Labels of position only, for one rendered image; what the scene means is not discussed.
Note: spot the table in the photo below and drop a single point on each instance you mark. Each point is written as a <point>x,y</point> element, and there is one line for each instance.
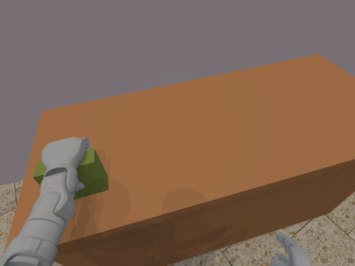
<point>203,164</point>

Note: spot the sponge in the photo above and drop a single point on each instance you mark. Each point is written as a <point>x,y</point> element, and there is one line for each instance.
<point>91,174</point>

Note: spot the left robot hand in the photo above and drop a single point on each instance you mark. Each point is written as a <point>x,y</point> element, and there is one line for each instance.
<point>68,151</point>

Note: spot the right robot hand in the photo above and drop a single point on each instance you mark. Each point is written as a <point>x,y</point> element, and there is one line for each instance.
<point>297,255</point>

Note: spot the robot left forearm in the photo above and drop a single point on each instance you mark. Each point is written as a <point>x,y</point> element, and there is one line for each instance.
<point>36,244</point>

